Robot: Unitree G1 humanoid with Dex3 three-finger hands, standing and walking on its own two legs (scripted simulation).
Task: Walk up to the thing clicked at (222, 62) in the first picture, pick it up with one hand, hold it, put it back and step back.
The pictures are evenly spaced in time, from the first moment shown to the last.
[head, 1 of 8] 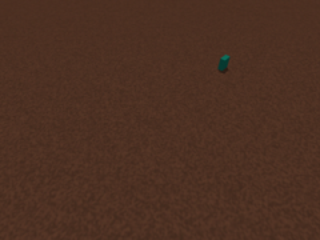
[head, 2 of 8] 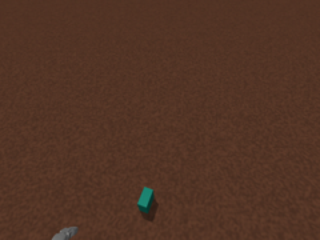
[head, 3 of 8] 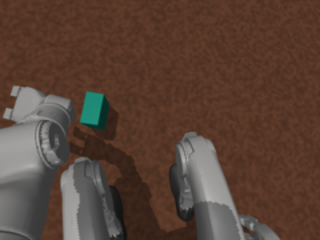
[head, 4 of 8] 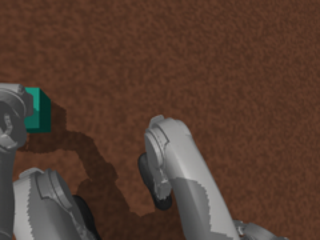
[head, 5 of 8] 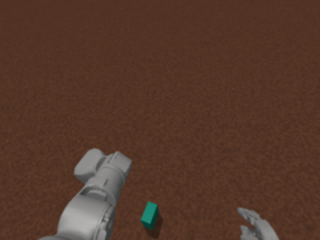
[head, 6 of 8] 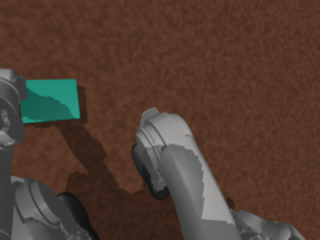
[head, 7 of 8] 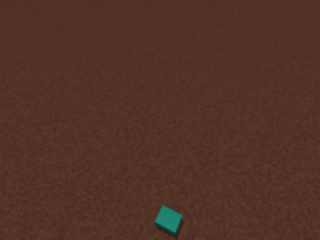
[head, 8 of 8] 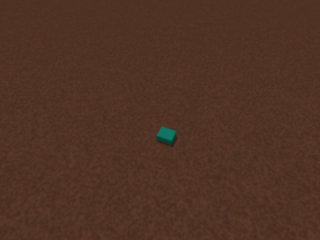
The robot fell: no
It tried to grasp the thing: yes
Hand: left
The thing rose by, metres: 0.01
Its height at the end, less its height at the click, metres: -0.04
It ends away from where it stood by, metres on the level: 0.09
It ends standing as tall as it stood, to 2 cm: no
